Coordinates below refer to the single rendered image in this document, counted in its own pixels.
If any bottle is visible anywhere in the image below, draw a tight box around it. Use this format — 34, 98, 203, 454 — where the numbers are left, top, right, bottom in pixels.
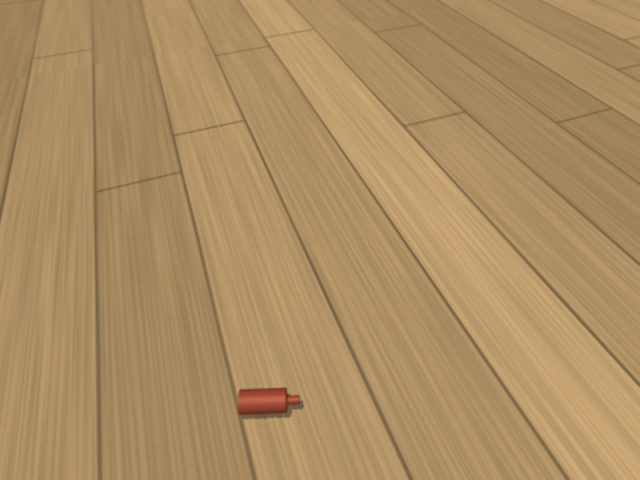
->
238, 388, 300, 415

